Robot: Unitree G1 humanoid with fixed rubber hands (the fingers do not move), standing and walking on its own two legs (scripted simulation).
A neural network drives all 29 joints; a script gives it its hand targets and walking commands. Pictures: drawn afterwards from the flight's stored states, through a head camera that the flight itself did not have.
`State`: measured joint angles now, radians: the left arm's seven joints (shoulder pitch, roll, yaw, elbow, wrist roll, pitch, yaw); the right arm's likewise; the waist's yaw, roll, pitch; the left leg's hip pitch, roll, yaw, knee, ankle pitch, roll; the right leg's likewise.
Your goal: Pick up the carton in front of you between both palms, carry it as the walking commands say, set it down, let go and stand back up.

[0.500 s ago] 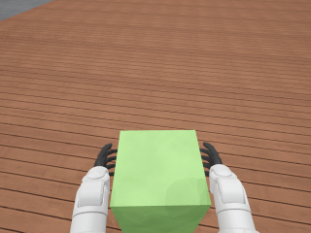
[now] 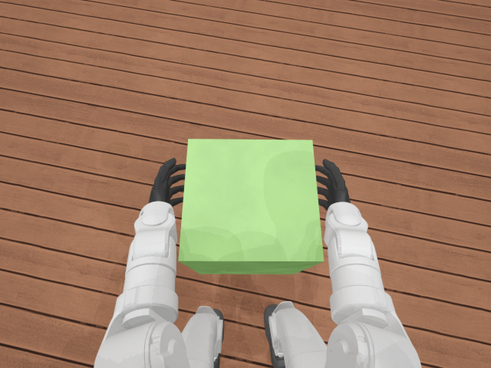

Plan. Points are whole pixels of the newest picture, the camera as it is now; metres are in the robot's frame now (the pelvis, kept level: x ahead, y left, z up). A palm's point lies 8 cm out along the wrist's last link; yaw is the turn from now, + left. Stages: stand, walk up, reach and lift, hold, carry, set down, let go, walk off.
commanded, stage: set down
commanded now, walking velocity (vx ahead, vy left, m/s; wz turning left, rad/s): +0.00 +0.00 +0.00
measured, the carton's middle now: (248, 216) +0.37 -0.01 -0.13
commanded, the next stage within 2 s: none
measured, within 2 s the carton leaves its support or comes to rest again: rests again in 1.96 s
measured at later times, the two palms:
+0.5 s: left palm (187, 202) +0.43 +0.12 -0.21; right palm (319, 205) +0.41 -0.18 -0.21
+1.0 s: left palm (203, 208) +0.47 +0.10 -0.37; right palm (309, 213) +0.44 -0.19 -0.37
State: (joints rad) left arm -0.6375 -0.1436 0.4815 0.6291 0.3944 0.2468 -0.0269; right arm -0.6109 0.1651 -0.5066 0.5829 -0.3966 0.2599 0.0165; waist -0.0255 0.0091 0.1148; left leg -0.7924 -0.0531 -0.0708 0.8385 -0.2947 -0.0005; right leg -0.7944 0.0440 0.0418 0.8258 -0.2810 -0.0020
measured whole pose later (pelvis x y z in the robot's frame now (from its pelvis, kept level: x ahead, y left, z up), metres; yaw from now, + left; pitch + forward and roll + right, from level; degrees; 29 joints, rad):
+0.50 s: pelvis +0.00 +0.00 -0.13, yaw +0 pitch +41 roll +0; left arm -0.78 -0.09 0.42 0.67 0.23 0.21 0.06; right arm -0.76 0.06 -0.47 0.64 -0.23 0.22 -0.01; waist -0.05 0.03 -0.22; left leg -1.65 -0.11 -0.07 1.40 -0.47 -0.01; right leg -1.66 0.07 0.07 1.40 -0.46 0.02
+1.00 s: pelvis -0.04 +0.00 -0.26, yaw +1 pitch +45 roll +0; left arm -1.12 0.03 0.39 0.80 0.15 0.22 0.11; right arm -1.07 -0.07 -0.46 0.74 -0.15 0.24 -0.05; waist -0.06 0.04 -0.05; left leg -2.10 -0.15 -0.06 1.85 -0.53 -0.05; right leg -2.11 0.11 0.06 1.85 -0.53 0.05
